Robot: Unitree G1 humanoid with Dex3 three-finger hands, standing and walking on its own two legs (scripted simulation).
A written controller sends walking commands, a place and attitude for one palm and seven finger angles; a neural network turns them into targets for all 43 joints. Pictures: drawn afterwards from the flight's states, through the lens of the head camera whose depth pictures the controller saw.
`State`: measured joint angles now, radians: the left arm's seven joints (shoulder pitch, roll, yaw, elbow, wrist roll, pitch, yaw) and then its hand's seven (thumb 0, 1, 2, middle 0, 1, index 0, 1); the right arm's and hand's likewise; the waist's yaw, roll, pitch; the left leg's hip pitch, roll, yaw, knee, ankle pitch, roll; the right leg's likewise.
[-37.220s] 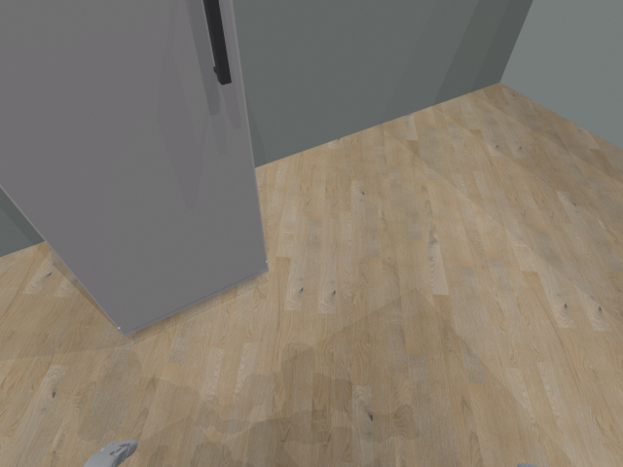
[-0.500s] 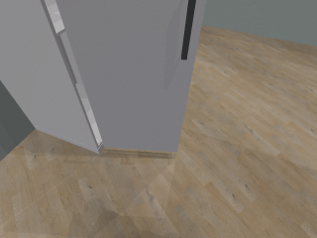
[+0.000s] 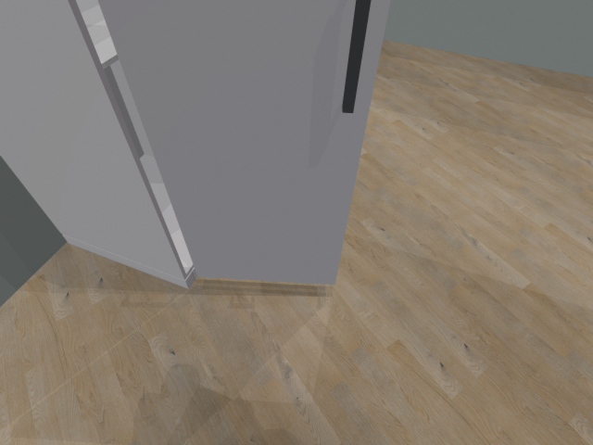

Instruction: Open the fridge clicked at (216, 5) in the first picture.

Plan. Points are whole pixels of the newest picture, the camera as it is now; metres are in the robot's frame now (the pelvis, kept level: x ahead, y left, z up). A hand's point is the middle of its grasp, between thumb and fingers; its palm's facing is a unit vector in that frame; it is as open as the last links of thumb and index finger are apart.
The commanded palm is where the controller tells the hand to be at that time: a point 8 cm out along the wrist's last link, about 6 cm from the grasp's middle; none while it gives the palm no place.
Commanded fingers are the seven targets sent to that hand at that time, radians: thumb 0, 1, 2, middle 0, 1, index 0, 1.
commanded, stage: look to check the result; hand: right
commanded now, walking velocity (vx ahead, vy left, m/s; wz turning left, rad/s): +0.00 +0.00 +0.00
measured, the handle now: (357, 32) +0.73 -0.06 +0.21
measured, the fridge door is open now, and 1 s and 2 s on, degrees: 72 72 72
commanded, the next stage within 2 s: stand and wait in 0.30 s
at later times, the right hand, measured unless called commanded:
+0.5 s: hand out of the picture +0.03 -0.17 -0.18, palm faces -0.02 +0.98 -0.21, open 7.4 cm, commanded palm none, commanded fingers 0.00 -0.90 -0.90 0.20 0.30 0.20 0.30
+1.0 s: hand out of the picture +0.03 -0.18 -0.17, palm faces -0.02 +0.97 -0.24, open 7.4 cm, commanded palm none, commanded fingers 0.00 -0.90 -0.90 0.20 0.30 0.20 0.30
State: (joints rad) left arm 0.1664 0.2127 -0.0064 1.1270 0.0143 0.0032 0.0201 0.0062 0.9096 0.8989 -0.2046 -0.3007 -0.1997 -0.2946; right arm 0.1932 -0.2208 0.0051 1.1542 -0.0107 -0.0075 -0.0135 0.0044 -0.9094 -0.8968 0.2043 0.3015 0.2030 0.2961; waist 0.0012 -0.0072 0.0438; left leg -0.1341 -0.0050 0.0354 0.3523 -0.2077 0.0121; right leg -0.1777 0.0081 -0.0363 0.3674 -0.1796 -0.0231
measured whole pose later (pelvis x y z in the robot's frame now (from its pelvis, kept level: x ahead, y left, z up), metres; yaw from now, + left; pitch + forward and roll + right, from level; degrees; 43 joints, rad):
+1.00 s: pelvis +0.00 +0.01 +0.00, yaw +1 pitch -2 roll +0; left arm 0.20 0.21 0.00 1.14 0.02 0.01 0.03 0.01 0.91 0.90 -0.20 -0.30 -0.20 -0.29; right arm 0.20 -0.21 0.00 1.15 -0.01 -0.01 -0.02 0.00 -0.91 -0.90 0.20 0.30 0.20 0.30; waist 0.01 -0.01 0.04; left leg -0.12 -0.03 0.03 0.34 -0.20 0.03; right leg -0.16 -0.02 -0.04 0.37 -0.18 0.00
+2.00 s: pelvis +0.01 +0.01 +0.00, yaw +0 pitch -1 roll +0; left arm 0.11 0.30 0.00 1.13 0.01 0.00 0.01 0.01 0.91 0.90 -0.21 -0.30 -0.20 -0.29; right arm 0.11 -0.30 0.00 1.14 -0.01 -0.02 0.00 0.00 -0.91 -0.90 0.21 0.30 0.20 0.30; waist 0.01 0.00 0.05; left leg -0.09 -0.02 0.03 0.29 -0.19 0.03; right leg -0.13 -0.01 -0.03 0.31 -0.16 0.00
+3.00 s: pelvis +0.02 +0.02 +0.00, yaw +1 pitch -1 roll +0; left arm 0.12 0.31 0.00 1.13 0.01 0.00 0.01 0.01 0.91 0.90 -0.21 -0.30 -0.20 -0.29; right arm 0.12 -0.31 0.00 1.14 -0.01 -0.02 0.00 0.00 -0.91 -0.90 0.21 0.30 0.20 0.30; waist 0.01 -0.01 0.05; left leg -0.07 -0.04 0.02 0.27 -0.19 0.05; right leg -0.11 -0.03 -0.04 0.30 -0.17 0.01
